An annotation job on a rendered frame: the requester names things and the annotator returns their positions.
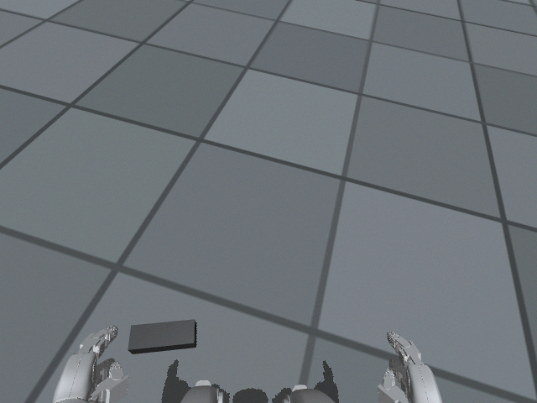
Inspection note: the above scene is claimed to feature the left robot hand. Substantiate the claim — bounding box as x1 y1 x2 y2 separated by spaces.
52 326 128 403

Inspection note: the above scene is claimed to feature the right robot hand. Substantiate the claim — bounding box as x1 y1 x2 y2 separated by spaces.
378 331 443 403

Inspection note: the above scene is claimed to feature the carton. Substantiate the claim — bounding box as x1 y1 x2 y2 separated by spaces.
128 319 196 354

